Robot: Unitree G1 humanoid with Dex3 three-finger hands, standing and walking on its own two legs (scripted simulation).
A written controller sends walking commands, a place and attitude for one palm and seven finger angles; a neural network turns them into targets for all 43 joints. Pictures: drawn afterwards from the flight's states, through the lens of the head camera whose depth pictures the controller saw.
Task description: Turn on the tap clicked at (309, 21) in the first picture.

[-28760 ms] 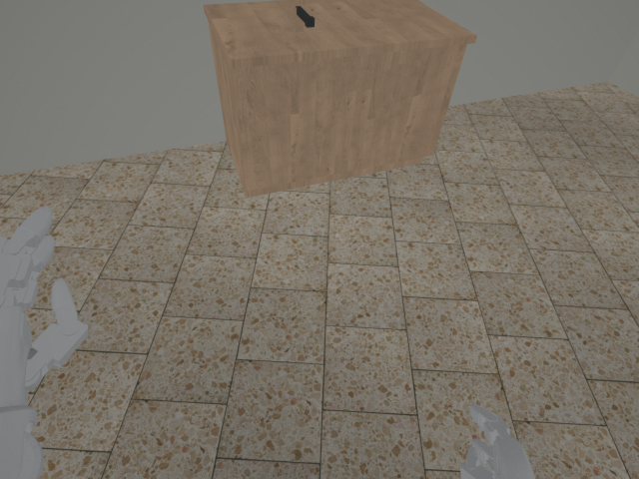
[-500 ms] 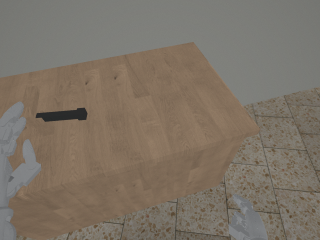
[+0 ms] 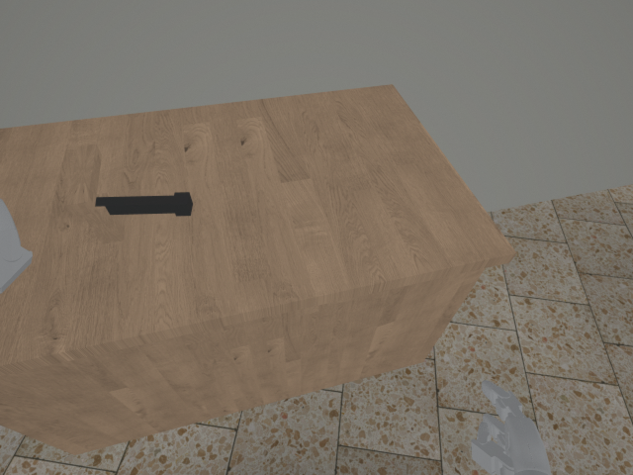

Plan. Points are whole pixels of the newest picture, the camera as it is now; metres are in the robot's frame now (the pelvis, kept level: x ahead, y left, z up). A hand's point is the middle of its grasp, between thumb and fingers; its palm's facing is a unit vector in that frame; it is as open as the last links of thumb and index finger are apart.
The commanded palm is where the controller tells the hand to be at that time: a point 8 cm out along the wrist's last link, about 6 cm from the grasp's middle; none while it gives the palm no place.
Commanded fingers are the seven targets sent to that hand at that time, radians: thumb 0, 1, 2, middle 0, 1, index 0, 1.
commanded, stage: come to a stop and stand still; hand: left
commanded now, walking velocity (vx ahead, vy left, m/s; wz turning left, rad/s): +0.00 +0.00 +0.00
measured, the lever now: (182, 204) +0.49 +0.30 +0.00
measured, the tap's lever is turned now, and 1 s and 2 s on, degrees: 79 79 79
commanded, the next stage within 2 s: look again from close up in 1.72 s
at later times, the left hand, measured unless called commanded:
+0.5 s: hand out of the picture +0.08 +0.35 +0.19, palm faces +0.48 -0.82 -0.32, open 7.5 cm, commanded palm +0.02 +0.37 +0.18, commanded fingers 0.00 0.90 0.90 -0.20 -0.30 -0.20 -0.30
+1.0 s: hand out of the picture -0.07 +0.50 +0.18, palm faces +0.50 -0.83 -0.26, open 7.4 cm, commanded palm -0.12 +0.51 +0.18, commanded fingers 0.00 0.90 0.90 -0.20 -0.30 -0.20 -0.30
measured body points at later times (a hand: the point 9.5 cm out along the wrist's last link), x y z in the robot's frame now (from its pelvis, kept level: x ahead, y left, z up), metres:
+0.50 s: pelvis -0.13 +0.09 -0.01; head -0.13 +0.12 +0.44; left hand +0.05 +0.39 +0.20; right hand +0.06 -0.12 -0.07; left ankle +0.03 +0.13 -0.72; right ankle -0.08 -0.07 -0.74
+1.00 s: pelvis -0.28 +0.22 -0.04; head -0.29 +0.28 +0.41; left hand -0.10 +0.54 +0.19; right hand -0.10 +0.00 -0.09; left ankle -0.26 +0.38 -0.75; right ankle -0.20 +0.08 -0.73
